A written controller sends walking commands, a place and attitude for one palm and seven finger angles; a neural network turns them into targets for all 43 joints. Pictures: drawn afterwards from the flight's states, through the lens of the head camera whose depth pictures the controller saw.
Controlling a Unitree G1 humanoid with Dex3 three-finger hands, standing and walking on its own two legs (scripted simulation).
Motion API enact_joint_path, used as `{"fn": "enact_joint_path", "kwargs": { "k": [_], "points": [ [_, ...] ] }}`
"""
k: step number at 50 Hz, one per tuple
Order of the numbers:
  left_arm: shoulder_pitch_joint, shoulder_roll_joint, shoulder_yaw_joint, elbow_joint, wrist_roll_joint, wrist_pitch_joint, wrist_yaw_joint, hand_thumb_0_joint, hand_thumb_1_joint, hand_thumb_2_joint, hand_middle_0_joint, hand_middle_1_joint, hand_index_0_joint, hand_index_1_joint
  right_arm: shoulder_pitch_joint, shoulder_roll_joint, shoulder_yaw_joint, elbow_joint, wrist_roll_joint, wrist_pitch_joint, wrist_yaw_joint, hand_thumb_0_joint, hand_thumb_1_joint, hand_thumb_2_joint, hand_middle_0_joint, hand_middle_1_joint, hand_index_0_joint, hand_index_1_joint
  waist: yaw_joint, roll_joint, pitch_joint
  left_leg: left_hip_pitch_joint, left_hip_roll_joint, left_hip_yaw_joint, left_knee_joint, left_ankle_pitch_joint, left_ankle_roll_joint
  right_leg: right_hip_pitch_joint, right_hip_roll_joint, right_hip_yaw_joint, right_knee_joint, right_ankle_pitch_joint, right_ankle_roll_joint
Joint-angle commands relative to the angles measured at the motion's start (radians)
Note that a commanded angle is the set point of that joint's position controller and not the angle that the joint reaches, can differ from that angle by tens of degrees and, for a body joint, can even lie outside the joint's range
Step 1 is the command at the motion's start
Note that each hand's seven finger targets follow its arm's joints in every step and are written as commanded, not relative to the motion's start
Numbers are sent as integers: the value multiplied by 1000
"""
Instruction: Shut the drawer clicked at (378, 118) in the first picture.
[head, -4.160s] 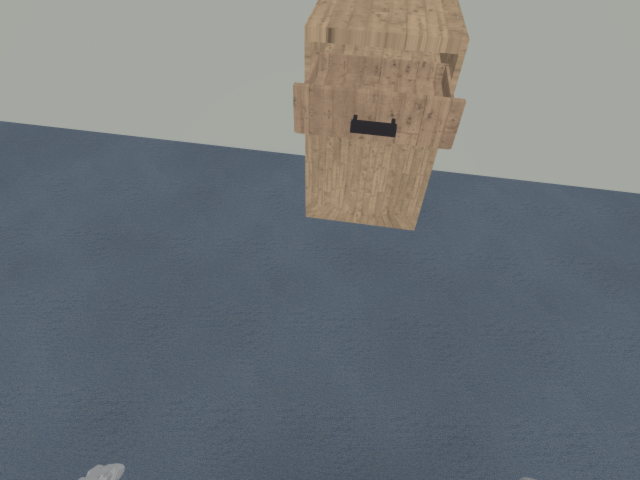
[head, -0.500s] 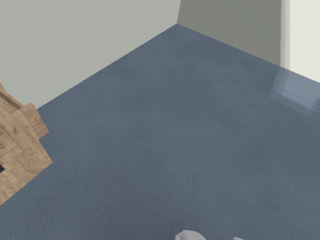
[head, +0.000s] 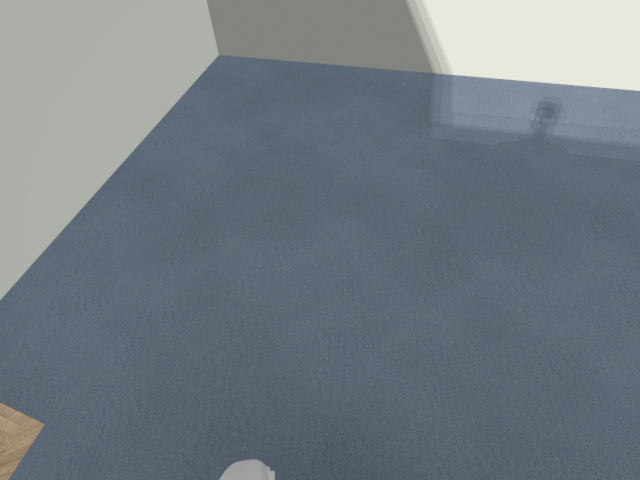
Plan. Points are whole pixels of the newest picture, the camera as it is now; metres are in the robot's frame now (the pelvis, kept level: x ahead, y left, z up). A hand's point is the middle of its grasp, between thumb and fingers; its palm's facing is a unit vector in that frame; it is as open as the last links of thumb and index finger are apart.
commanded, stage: walk to a spot facing it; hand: left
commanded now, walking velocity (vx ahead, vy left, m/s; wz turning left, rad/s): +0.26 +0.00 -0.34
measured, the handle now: out of the picture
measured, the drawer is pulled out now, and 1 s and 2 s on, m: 0.30 0.30 0.30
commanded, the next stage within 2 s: turn to face it in 0.60 s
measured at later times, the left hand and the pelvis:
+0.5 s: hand (165, 451) +0.19 +0.26 -0.18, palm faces -0.18 -0.97 -0.16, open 7.4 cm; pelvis +0.12 +0.07 +0.00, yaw -16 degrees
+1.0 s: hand (274, 346) +0.35 +0.11 -0.16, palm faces -0.39 -0.90 -0.19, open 7.4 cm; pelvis +0.17 +0.01 -0.01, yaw -20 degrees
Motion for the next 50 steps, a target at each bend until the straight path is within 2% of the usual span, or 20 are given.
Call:
{"fn": "enact_joint_path", "kwargs": {
  "k": [1, 7, 9, 11, 12, 13, 14, 15, 17, 20, 23, 31, 36, 37, 39, 40, 41, 42, 46, 50],
  "points": [
    [75, 197, 55, -32, -2, -36, 4, 0, 900, 900, -200, -300, -200, -300, -85, -58, -16, -102, -1, -45, -1, 0, -900, -900, 200, 300, 200, 300, 44, -152, 8, -114, -9, -12, -72, 45, -6, 63, -226, 297, -247, -79, -133],
    [119, 189, 54, -7, 8, -41, 10, 0, 900, 900, -200, -300, -200, -300, -164, -32, -6, -136, 10, -73, -2, 0, -900, -900, 200, 300, 200, 300, 67, -160, 9, -38, -53, -12, -273, -20, 12, 92, -244, 353, -210, 28, -154],
    [97, 192, 57, -6, 8, -39, 12, 0, 900, 900, -200, -300, -200, -300, -136, -26, -1, -129, 15, -85, -8, 0, -900, -900, 200, 300, 200, 300, 51, -174, -5, 69, -72, -8, -386, -33, 23, 62, -236, 348, -164, 113, -146],
    [62, 183, 58, -7, 0, -33, 12, 0, 900, 900, -200, -300, -200, -300, -33, -32, -1, -92, 17, -96, -21, 0, -900, -900, 200, 300, 200, 300, -1, -163, -20, 296, -100, 16, -566, 88, 29, -50, -170, 303, -66, 119, -95],
    [59, 142, 53, -8, -4, -31, 8, 0, 900, 900, -200, -300, -200, -300, 63, -79, -10, -57, 16, -104, -34, 0, -900, -900, 200, 300, 200, 300, -38, -52, -61, 506, -45, -32, -653, 106, 43, -173, -97, 255, 84, 88, -53],
    [73, 78, 44, -26, -16, -26, -4, 0, 900, 900, -200, -300, -200, -300, 178, -195, -35, -35, 1, -110, -42, 0, -900, -900, 200, 300, 200, 300, -81, 245, -132, 662, 243, -365, -746, 10, 116, -379, 44, 112, 370, -205, 10],
    [47, 83, 41, -45, -6, -28, -5, 0, 900, 900, -200, -300, -200, -300, 226, -224, -32, -36, 3, -99, -41, 0, -900, -900, 200, 300, 200, 300, -88, 279, -102, 593, 396, -529, -841, -57, 194, -461, 31, 44, 603, -352, 35],
    [32, 102, 51, -46, 7, -25, -9, 0, 900, 900, -200, -300, -200, -300, 165, -190, -22, -56, 1, -90, -39, 0, -900, -900, 200, 300, 200, 300, -64, 157, -23, 480, 394, -481, -856, -79, 233, -479, -40, 65, 693, -313, 38],
    [57, 103, 58, 2, 14, -9, -24, 0, 900, 900, -200, -300, -200, -300, 22, -79, 11, -79, 8, -99, -46, 0, -900, -900, 200, 300, 200, 300, 4, 140, 48, 330, 278, -254, -859, 54, 162, -431, -84, 44, 751, -156, 54],
    [96, 61, 51, 25, 9, 16, -23, 0, 900, 900, -200, -300, -200, -300, 59, -38, 24, -52, 15, -111, -58, 0, -900, -900, 200, 300, 200, 300, 27, 140, 1, 373, 194, -27, -772, 612, 109, -390, -73, 21, 795, -59, 83],
    [92, 42, 49, 25, 6, 35, -19, 0, 900, 900, -200, -300, -200, -300, 90, -37, 20, -32, 18, -108, -63, 0, -900, -900, 200, 300, 200, 300, 32, 120, -33, 417, 184, 61, -725, 790, 129, -400, -64, -2, 792, -30, 95],
    [-85, 32, 39, -40, 9, 55, -24, 0, 900, 900, -200, -300, -200, -300, 137, -47, 4, -1, 9, -85, -60, 0, -900, -900, 200, 300, 200, 300, -7, 144, 20, 491, 214, 127, -706, 733, 189, -441, -91, -64, 567, -14, 104],
    [-161, 28, 25, -75, 9, 34, -15, 0, 900, 900, -200, -300, -200, -300, 164, -73, -12, 26, 1, -72, -50, 0, -900, -900, 200, 300, 200, 300, -41, 142, 3, 502, 250, 140, -635, 754, 202, -298, -74, -101, 309, -107, 67],
    [-134, 33, 21, -67, 11, 25, -8, 0, 900, 900, -200, -300, -200, -300, 171, -74, -11, 36, 3, -70, -48, 0, -900, -900, 200, 300, 200, 300, -31, 134, -17, 485, 252, 129, -595, 799, 197, -225, -58, -107, 248, -106, 55],
    [27, 56, 25, -13, 17, -3, 4, 0, 900, 900, -200, -300, -200, -300, 158, -68, -5, 48, 17, -72, -44, 0, -900, -900, 200, 300, 200, 300, 52, 45, -113, 414, 190, 169, -408, 762, 139, 42, -50, -107, 8, 151, 45],
    [113, 144, 38, 22, 23, -25, 20, 0, 900, 900, -200, -300, -200, -300, 185, -15, 7, 47, 31, -72, -36, 0, -900, -900, 200, 300, 200, 300, 77, -139, -231, 210, 109, 188, -206, 417, 84, 309, -243, 82, 1, 514, -10],
    [165, 199, 38, 52, 2, -38, 27, 0, 900, 900, -200, -300, -200, -300, 168, 43, 25, 27, 41, -64, -40, 0, -900, -900, 200, 300, 200, 300, 78, -271, -319, 94, -14, 120, -40, -291, 39, 381, -456, 265, 32, 946, -133],
    [104, 193, 24, 38, -9, -37, 30, 0, 900, 900, -200, -300, -200, -300, 154, 7, 20, 28, 41, -50, -51, 0, -900, -900, 200, 300, 200, 300, 56, -164, -291, 134, -2, -10, -20, -328, 53, 276, -458, 184, 1, 934, -194],
    [-52, 114, 11, 20, -1, -24, 48, 0, 900, 900, -200, -300, -200, -300, 123, 48, 19, 82, 27, -14, -41, 0, -900, -900, 200, 300, 200, 300, 10, -159, -52, 84, -4, -31, 66, -199, 35, 18, -384, 35, -97, 617, -137],
    [-75, 119, 24, 10, 3, -15, 49, 0, 900, 900, -200, -300, -200, -300, 121, 60, 8, 83, 21, 0, -26, 0, -900, -900, 200, 300, 200, 300, -8, -158, 5, 81, -22, 11, 21, -128, 22, -73, -360, -71, -140, 385, -105]
  ]
}}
